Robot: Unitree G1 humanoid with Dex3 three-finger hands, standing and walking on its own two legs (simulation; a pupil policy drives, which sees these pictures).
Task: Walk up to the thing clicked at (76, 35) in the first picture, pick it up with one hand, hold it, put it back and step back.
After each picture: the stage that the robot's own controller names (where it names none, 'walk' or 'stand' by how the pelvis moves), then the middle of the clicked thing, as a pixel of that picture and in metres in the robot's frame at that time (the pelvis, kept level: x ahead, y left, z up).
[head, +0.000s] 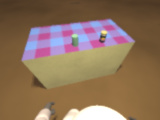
stand; (75, 40) +0.71 +0.23 +0.00
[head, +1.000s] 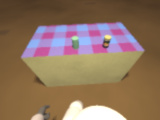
rise first; (75, 43) +0.66 +0.24 +0.01
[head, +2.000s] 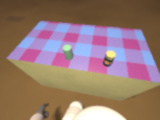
stand; (68, 52) +0.46 +0.24 +0.03
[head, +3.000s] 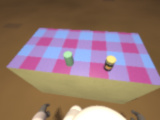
stand; (68, 59) +0.43 +0.22 +0.01
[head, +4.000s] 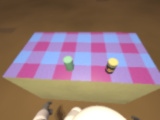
stand; (69, 64) +0.39 +0.20 +0.01
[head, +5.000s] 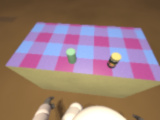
stand; (71, 56) +0.44 +0.19 +0.01
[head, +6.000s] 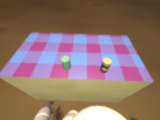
stand; (66, 63) +0.41 +0.22 +0.00
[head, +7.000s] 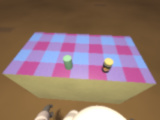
stand; (68, 62) +0.42 +0.22 +0.00
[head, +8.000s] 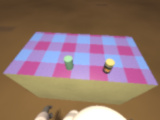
stand; (68, 63) +0.42 +0.21 +0.00
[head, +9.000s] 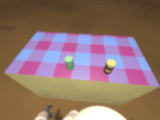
stand; (69, 63) +0.41 +0.20 +0.00
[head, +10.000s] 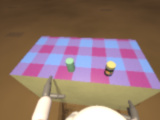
rise first; (70, 65) +0.41 +0.22 +0.00
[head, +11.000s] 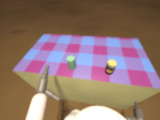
go down; (71, 62) +0.42 +0.22 +0.00
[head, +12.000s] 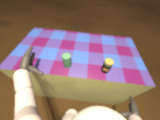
go down; (67, 60) +0.43 +0.21 +0.01
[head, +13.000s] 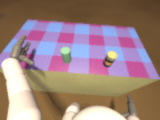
go down; (66, 55) +0.44 +0.20 +0.03
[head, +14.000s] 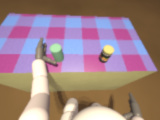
close in; (57, 53) +0.42 +0.22 +0.06
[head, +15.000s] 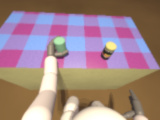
close; (61, 47) +0.47 +0.21 +0.08
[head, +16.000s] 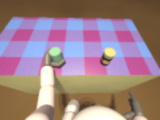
lift; (57, 56) +0.39 +0.23 +0.07
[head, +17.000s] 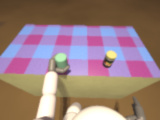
lift; (62, 63) +0.35 +0.21 +0.09
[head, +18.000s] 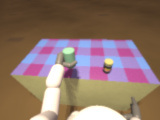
lift; (69, 58) +0.34 +0.16 +0.19
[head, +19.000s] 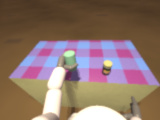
hold; (70, 61) +0.33 +0.16 +0.17
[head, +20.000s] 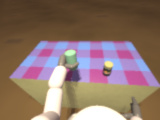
crouch; (71, 60) +0.34 +0.15 +0.17
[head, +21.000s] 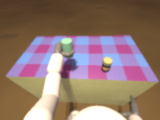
crouch; (67, 48) +0.41 +0.18 +0.18
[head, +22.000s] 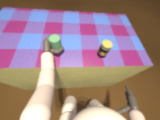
lower; (56, 44) +0.48 +0.22 +0.07
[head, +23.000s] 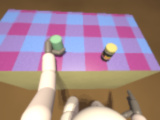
lower; (57, 45) +0.47 +0.22 +0.07
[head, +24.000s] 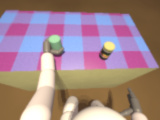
lower; (56, 45) +0.47 +0.23 +0.08
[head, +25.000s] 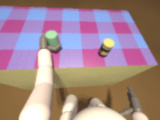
lower; (53, 41) +0.49 +0.23 +0.08
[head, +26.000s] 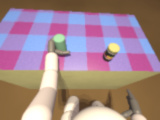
open; (60, 44) +0.47 +0.21 +0.08
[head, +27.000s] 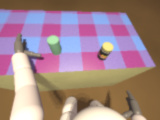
sink last; (55, 46) +0.47 +0.22 +0.07
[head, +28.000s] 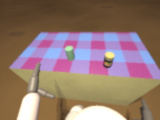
stand; (70, 53) +0.50 +0.24 +0.05
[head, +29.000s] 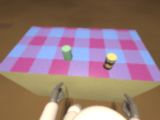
stand; (67, 53) +0.46 +0.23 +0.05
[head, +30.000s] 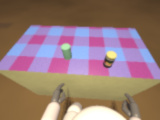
stand; (66, 52) +0.47 +0.23 +0.06
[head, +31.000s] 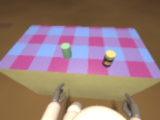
stand; (66, 51) +0.47 +0.23 +0.06
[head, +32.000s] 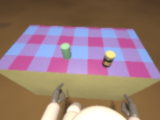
stand; (66, 51) +0.47 +0.23 +0.06
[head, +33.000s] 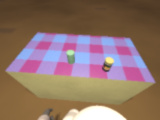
stand; (71, 57) +0.49 +0.21 +0.00
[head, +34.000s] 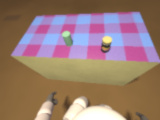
walk; (67, 39) +0.59 +0.26 +0.02
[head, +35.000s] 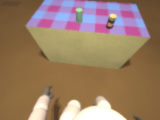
walk; (79, 15) +0.89 +0.20 +0.03
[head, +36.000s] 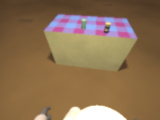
stand; (83, 24) +1.10 +0.22 +0.01
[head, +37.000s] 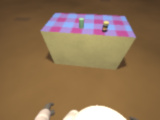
stand; (81, 23) +1.08 +0.22 +0.00
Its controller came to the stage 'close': yes
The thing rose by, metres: 0.21
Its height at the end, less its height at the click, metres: +0.00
